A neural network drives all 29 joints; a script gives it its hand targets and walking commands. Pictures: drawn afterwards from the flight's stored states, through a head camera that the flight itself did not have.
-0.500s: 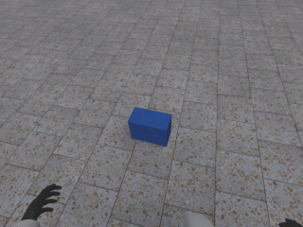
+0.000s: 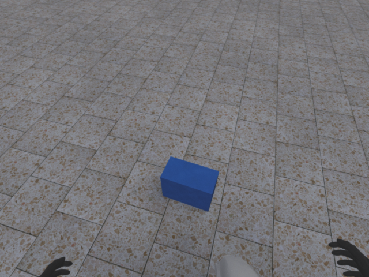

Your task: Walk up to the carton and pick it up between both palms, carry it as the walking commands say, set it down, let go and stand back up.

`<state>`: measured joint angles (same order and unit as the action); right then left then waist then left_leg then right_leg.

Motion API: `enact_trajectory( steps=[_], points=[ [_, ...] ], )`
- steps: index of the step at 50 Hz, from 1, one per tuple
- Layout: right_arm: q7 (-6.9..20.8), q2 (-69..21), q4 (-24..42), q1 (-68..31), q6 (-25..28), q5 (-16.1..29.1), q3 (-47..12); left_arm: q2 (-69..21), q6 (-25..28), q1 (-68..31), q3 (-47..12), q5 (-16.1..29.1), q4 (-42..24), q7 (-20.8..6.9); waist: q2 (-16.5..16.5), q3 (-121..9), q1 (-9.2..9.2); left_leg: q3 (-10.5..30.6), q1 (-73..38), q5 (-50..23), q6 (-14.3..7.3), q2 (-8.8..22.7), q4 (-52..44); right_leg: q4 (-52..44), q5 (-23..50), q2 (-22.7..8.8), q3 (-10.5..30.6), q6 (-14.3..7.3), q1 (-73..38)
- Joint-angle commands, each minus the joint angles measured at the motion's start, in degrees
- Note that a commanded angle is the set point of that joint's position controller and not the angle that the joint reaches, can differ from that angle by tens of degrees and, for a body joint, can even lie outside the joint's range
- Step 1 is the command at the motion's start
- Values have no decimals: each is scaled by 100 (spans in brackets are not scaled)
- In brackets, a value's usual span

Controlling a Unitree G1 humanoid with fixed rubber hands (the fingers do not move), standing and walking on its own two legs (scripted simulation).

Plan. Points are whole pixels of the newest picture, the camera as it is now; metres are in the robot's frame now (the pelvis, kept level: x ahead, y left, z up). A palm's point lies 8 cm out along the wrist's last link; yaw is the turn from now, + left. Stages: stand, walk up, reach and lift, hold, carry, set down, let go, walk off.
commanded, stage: walk up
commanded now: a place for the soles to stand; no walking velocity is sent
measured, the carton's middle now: (189, 184) +0.67 -0.03 -0.65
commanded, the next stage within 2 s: none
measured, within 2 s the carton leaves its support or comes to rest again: neither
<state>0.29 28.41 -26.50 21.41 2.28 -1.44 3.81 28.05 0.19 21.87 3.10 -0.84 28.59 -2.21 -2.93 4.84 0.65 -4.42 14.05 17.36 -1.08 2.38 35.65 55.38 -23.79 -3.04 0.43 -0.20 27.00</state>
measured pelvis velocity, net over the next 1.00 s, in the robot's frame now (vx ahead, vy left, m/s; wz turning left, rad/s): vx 0.18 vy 0.01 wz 0.05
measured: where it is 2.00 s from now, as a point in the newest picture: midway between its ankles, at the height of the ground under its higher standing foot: (161, 259)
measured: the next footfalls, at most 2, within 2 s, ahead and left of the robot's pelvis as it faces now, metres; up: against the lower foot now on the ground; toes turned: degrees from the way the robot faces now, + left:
right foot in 0.12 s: +0.19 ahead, -0.15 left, +0.00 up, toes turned -3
left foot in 0.42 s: +0.26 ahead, +0.14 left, +0.00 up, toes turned +2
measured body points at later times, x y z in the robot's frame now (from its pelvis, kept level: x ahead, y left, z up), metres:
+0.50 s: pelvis +0.15 +0.00 -0.01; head +0.17 -0.01 +0.44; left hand +0.25 +0.33 -0.08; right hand +0.34 -0.31 -0.08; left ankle +0.22 +0.14 -0.73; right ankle +0.15 -0.14 -0.72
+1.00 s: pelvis +0.18 +0.01 +0.02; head +0.18 +0.01 +0.47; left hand +0.28 +0.35 -0.08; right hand +0.32 -0.32 -0.08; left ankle +0.22 +0.14 -0.73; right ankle +0.15 -0.14 -0.72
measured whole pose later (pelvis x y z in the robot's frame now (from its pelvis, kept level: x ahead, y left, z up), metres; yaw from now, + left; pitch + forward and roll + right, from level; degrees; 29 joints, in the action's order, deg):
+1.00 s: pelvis +0.18 +0.01 +0.02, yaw +3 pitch -3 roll +0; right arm 0.6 24.6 -56.6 4.5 -0.1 1.7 1.1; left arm 26.0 1.0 6.8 1.1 1.2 53.8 -0.2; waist -0.1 3.7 0.1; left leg 0.7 11.7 8.3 0.9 1.2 23.1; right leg 21.7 -14.9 -4.5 -4.0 3.0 3.4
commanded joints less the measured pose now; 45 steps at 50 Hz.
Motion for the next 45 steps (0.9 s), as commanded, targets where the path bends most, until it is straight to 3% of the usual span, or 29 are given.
enact_trajectory(
  steps=[1, 4, 5, 6, 7, 8, 9, 10, 13, 16, 18, 19, 20, 21, 22, 23, 24, 25, 26, 27, 30, 45],
  points=[
    [43, 1234, 323, 84, 63, 5, 413, 716, 102, -130, 281, -30, -474, -71, 1407, 111, 133, 1261, 410, 579, -1060, 1202, -1693, -989, 481, -111, -186, -59, -221],
    [130, 1243, 301, -73, -22, 55, 378, 736, 114, -132, 341, -25, -385, -72, 1128, 111, -57, 1108, 1086, 1534, -881, 1133, -1362, -1791, 1048, 240, -539, -141, -1344],
    [158, 1158, 277, -9, -48, 46, 330, 826, 123, -1, 386, -29, -314, -36, 887, 25, -161, 1029, 1344, 1710, -766, 1044, -1001, -1868, 890, 403, -577, -168, -1855],
    [170, 989, 263, 93, -67, 16, 264, 960, 146, 283, 439, 1, -228, 23, 508, -147, -346, 838, 1646, 1648, -605, 899, -214, -2097, 540, 352, -293, -250, -2464],
    [184, 661, 357, 79, -36, -7, 160, 1273, 186, 707, 538, -21, -185, 121, -439, -424, -682, 392, 2248, 1283, -305, 520, 1535, -2653, -519, -592, 1258, -531, -2995],
    [167, 660, 616, 49, -42, 111, 176, 1850, 202, 866, 676, -40, -358, 224, -1111, -598, -783, 386, 2993, 1998, -32, -230, 2924, -3981, -1953, -2083, 4122, -1240, -2899],
    [66, 1144, 613, -97, -108, 139, 337, 1761, 206, 787, 625, 56, -382, 306, -185, -352, -744, 1330, 3047, 1760, -49, -133, 3465, -3966, -1777, -2377, 4155, -1551, -2630],
    [46, 1194, 516, -100, -134, 156, 334, 1608, 228, 732, 587, 20, -374, 346, 27, -83, -640, 1407, 3047, 1418, -30, -121, 3652, -3727, -1003, -2209, 3517, -1570, -2471],
    [38, 969, 128, 260, -147, 91, 269, 1277, 282, 148, 487, -60, -392, 360, -479, -35, -292, 1244, 2198, 816, 146, 151, 2761, -3498, 1158, -1572, 1723, -1253, -1769],
    [56, 632, -115, 221, -211, 103, 129, 1041, 290, -348, 302, -6, -422, 304, -753, -185, -78, 518, 607, 553, 197, 142, 1253, -2829, 3734, -1116, 328, -1008, -836],
    [13, 615, -267, 37, -229, 136, 127, 1051, 254, -361, 215, 93, -407, 249, -764, -277, -49, 290, -73, -287, 81, -92, 532, -2356, 3852, -967, 126, -849, -556],
    [-11, 649, -352, -22, -224, 141, 149, 1055, 228, -388, 177, 148, -389, 227, -646, -327, 30, 204, -460, -863, -5, -192, -21, -2108, 3380, -897, 47, -676, -389],
    [-34, 814, -409, -119, -215, 126, 189, 1017, 213, -343, 136, 173, -365, 203, -430, -422, 58, 449, -774, -1330, -113, -100, -337, -1951, 2680, -871, 71, -480, -272],
    [-59, 1127, -433, -217, -198, 97, 252, 844, 211, -266, 72, 179, -399, 188, 230, -675, 45, 1382, -1092, -1952, -281, 539, -495, -1522, 1565, -695, -25, -214, -46],
    [-61, 1343, -284, -681, -161, 181, 233, 670, 141, 96, 7, 244, -363, 202, 810, -896, -159, 2645, -358, -2016, -793, 1566, -923, -1114, 203, -181, -151, 63, -598],
    [-30, 1288, -286, -883, -166, 242, 213, 897, 36, -8, 103, 267, -197, 274, 718, -838, -71, 2513, 371, -1248, -1032, 1544, -878, -1307, -348, -65, -89, 6, -1301],
    [-14, 1172, -342, -1103, -191, 251, 147, 994, 25, -217, 96, 212, -122, 288, 688, -623, -124, 2062, 646, -716, -751, 1147, -729, -1859, -2, -144, 69, -88, -1472],
    [-5, 1056, -434, -1280, -222, 281, 82, 1070, 63, -409, 71, 186, -11, 272, 657, -378, -100, 1663, 570, -651, -417, 796, -597, -2393, 349, -354, 250, -132, -1272],
    [0, 966, -558, -1290, -228, 303, 36, 1176, 129, -571, 75, 196, 93, 258, 620, -252, -31, 1382, 288, -1135, -191, 522, -416, -2681, 761, -626, 459, -138, -998],
    [4, 923, -707, -1216, -217, 308, 22, 1236, 204, -606, 81, 206, 213, 253, 611, -313, 6, 1253, -147, -1868, -97, 415, -261, -2760, 1243, -766, 463, -135, -841],
    [10, 973, -1019, -1311, -172, 306, 27, 1083, 267, -587, 6, 242, 602, 259, 553, -858, -51, 1288, -620, -2904, -253, 618, -315, -2539, 1881, -556, 16, -69, -1341],
    [17, 727, -2493, -2002, -175, 323, -54, 846, 139, -1547, 13, 210, 2069, 215, 357, -568, -109, 1085, -615, -1895, -135, 464, -1477, -3714, 1444, -585, -102, -75, -2035]
  ],
)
